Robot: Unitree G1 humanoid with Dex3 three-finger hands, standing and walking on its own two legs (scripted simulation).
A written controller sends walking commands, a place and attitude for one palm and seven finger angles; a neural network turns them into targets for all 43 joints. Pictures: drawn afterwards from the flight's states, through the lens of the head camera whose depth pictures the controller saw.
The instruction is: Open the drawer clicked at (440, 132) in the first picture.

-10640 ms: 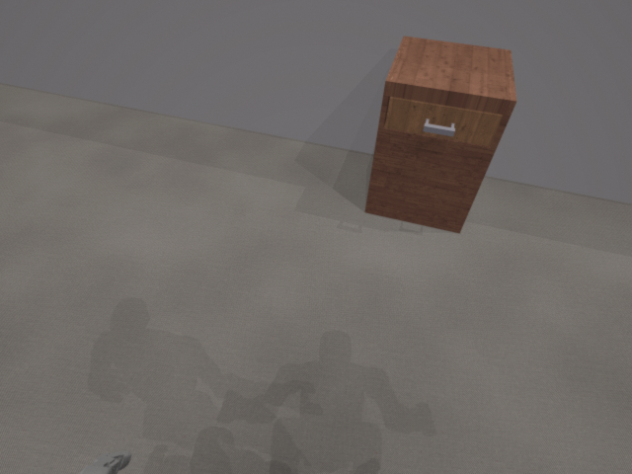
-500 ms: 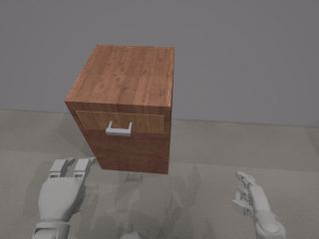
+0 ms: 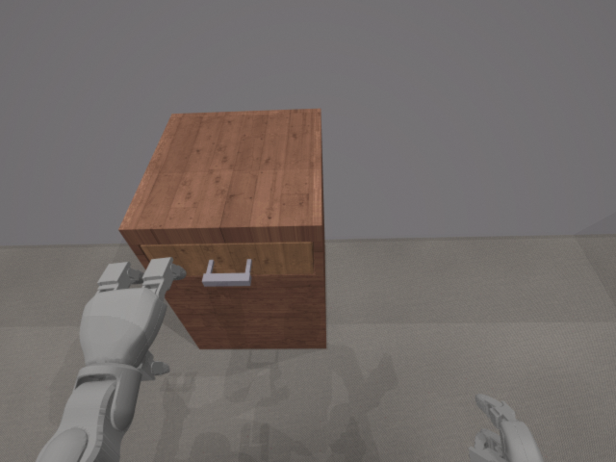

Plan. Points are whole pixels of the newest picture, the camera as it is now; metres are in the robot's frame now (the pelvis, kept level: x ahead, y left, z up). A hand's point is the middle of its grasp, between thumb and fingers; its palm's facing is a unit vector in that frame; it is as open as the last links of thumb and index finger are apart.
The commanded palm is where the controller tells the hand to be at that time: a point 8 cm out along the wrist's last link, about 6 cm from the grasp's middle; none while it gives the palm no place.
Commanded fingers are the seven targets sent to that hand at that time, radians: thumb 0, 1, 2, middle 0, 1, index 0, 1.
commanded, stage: raise the hand with hooked fingers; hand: left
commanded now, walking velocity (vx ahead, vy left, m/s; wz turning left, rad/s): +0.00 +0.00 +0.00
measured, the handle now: (228, 271) +0.53 +0.26 -0.23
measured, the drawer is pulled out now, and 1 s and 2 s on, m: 0.00 0.00 0.00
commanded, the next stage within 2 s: move the hooked fingers above the handle in 0.80 s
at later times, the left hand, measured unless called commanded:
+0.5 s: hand (147, 272) +0.31 +0.24 +0.10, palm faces +0.05 -0.07 -1.00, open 13.8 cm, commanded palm +0.28 +0.24 +0.15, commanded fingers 0.00 -0.50 0.30 -0.30 -1.20 -0.30 -1.20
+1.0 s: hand (151, 279) +0.31 +0.24 +0.08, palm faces +0.00 -0.08 -1.00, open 13.8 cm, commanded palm +0.30 +0.24 +0.12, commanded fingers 0.00 -0.50 0.30 -0.30 -1.20 -0.30 -1.20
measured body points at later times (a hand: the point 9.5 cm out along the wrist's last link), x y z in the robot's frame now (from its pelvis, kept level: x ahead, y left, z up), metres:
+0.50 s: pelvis +0.00 +0.00 +0.02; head +0.01 -0.04 +0.47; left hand +0.30 +0.24 +0.15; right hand +0.21 -0.22 -0.08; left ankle -0.02 +0.13 -0.72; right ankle +0.00 -0.13 -0.72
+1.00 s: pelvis +0.00 +0.00 +0.02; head +0.02 -0.03 +0.47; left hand +0.30 +0.24 +0.13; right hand +0.19 -0.23 -0.09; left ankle -0.02 +0.13 -0.72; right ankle +0.00 -0.13 -0.72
